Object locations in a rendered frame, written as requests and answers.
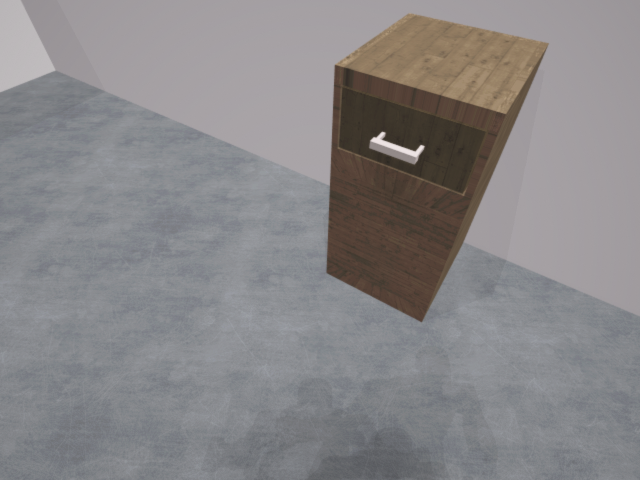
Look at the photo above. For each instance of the cabinet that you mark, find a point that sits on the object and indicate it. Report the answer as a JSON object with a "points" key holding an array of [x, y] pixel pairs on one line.
{"points": [[393, 235]]}

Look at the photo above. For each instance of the handle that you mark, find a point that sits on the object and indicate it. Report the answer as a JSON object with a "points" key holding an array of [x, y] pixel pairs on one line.
{"points": [[394, 150]]}

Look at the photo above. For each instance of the drawer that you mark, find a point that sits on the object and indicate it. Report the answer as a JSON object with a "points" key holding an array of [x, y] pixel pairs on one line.
{"points": [[452, 147]]}

